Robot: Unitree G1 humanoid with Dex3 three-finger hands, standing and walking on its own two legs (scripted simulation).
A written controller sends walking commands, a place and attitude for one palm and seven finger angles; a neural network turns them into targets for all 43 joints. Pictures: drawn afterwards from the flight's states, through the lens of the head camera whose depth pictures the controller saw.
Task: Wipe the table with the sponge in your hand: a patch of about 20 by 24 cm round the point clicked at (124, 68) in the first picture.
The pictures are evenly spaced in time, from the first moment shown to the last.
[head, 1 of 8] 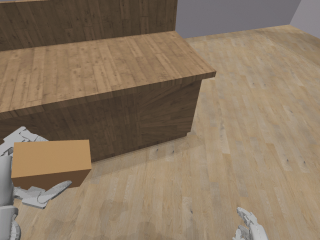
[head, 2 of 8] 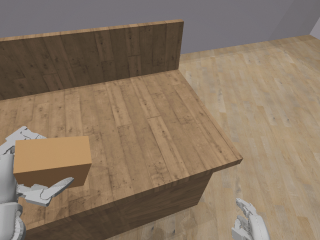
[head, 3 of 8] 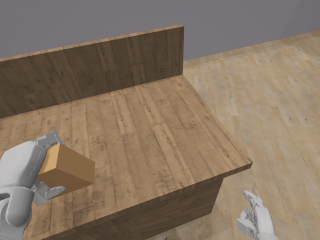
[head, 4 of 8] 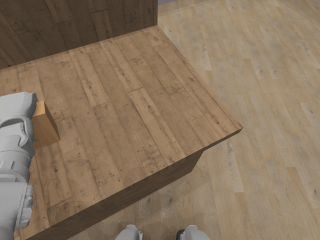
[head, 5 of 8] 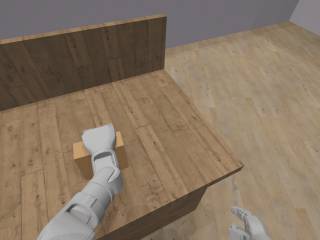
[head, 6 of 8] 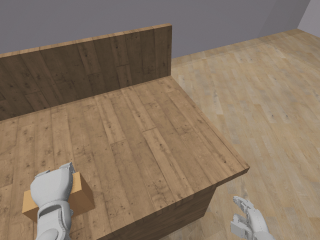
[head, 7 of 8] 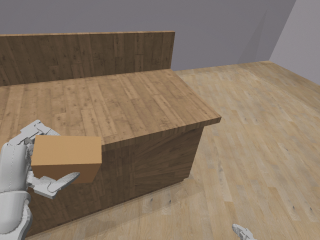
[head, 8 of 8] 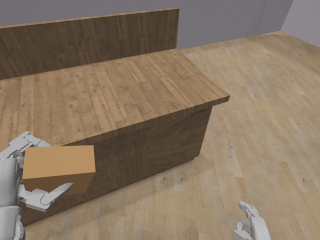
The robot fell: no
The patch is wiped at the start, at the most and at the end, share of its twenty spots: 0.00 1.00 1.00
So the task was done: yes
